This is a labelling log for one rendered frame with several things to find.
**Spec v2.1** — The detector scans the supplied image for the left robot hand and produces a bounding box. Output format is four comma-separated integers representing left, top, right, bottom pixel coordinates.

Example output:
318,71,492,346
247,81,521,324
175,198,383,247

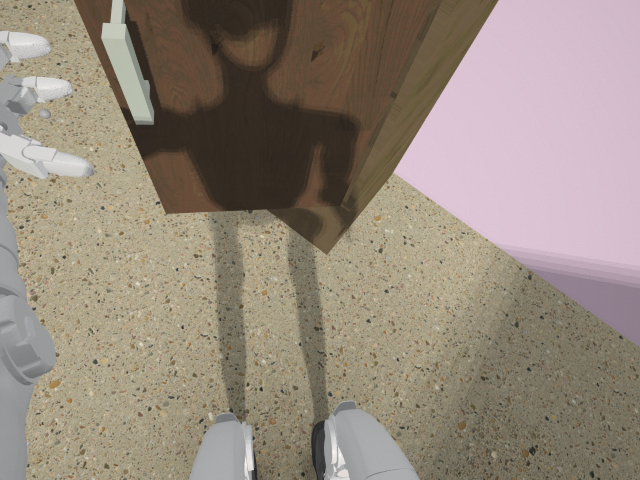
0,31,95,179

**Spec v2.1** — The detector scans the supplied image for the cupboard door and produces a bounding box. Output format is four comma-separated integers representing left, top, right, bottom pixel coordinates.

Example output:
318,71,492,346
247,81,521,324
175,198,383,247
74,0,433,214

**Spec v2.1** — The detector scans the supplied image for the left robot thigh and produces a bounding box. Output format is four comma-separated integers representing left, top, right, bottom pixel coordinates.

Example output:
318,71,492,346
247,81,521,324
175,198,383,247
189,421,254,480

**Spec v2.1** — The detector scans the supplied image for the robot left upper arm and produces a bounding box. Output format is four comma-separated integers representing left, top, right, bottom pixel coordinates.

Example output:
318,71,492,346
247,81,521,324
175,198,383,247
0,294,56,480

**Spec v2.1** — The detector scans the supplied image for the handle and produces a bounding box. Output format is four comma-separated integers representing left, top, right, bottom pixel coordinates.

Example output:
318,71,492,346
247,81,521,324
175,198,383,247
101,0,154,125

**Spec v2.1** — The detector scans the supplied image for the left robot forearm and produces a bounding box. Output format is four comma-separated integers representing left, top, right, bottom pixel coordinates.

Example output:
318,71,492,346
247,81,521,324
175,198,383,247
0,167,28,303

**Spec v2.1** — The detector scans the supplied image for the robot right shin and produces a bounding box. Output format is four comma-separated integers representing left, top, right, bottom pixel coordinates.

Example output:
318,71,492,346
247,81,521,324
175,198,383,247
324,400,356,480

